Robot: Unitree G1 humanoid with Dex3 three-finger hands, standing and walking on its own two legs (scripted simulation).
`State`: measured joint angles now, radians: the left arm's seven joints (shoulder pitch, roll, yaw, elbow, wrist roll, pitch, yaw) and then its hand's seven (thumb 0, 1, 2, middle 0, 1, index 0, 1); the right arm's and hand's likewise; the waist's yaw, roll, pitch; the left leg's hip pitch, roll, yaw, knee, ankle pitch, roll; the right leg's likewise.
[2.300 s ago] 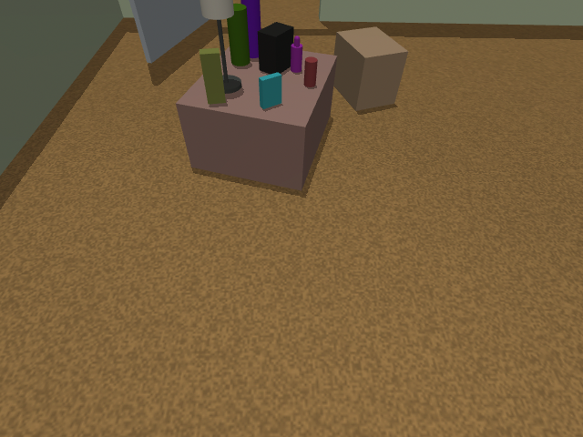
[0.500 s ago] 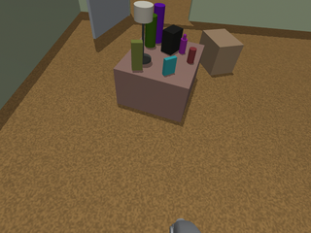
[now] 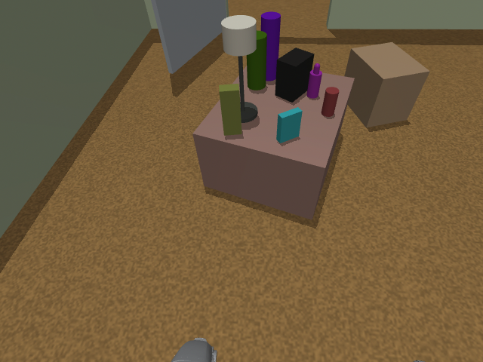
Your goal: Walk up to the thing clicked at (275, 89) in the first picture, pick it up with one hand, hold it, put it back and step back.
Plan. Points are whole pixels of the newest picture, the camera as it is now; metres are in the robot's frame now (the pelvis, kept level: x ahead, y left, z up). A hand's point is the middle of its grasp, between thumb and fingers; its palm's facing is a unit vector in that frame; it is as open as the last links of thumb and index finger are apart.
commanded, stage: walk up
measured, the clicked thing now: (288, 125) +1.05 -0.16 -0.33
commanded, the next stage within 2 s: none
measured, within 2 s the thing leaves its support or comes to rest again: neither
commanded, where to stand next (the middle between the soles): +0.49 +0.10 m, yaw -1 degrees
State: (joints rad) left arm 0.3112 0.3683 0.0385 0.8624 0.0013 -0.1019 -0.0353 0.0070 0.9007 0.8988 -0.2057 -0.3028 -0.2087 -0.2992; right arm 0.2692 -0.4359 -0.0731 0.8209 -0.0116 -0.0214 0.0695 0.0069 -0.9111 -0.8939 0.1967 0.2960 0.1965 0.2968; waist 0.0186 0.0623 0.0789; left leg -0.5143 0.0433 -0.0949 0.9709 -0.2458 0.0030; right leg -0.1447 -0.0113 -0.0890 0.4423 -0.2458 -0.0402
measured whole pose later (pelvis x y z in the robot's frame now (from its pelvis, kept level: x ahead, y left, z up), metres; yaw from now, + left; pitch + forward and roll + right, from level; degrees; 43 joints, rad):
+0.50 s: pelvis +0.18 +0.07 +0.00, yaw +1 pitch -3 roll +0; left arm 0.34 0.43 0.05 0.87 0.00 -0.05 -0.04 0.01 0.91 0.90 -0.20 -0.30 -0.20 -0.30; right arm 0.31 -0.36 -0.04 0.80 -0.01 -0.06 0.06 0.01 -0.91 -0.89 0.20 0.30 0.20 0.30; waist 0.00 -0.04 0.08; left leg -0.17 0.00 0.09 0.45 -0.23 0.05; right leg -0.49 -0.07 0.03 0.94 -0.30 -0.02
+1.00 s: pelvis +0.33 +0.05 +0.00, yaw +0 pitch -3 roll +0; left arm 0.37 0.39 0.04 0.85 0.01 -0.10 -0.02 0.01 0.90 0.90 -0.21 -0.30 -0.21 -0.30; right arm 0.30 -0.44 -0.08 0.84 -0.02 0.02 0.09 0.01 -0.91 -0.89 0.20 0.30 0.20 0.30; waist 0.02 0.09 0.07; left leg -0.51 0.09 -0.04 0.88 -0.26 -0.01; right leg -0.18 -0.03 -0.07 0.48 -0.24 -0.03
